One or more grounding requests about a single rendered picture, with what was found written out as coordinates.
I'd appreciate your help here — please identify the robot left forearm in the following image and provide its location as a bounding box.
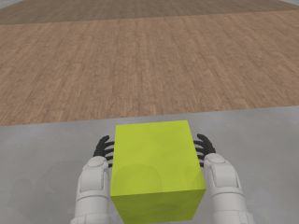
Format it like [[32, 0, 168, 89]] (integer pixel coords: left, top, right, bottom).
[[70, 156, 111, 224]]

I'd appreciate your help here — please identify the right robot hand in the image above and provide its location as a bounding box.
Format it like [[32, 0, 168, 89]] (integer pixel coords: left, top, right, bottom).
[[193, 133, 216, 168]]

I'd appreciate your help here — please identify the carton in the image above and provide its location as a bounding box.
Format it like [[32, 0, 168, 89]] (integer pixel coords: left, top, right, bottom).
[[109, 120, 206, 224]]

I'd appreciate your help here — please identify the left robot hand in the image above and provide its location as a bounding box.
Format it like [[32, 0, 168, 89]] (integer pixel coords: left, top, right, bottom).
[[93, 135, 115, 168]]

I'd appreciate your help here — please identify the robot right forearm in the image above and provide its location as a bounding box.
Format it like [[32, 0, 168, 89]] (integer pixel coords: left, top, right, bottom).
[[204, 153, 255, 224]]

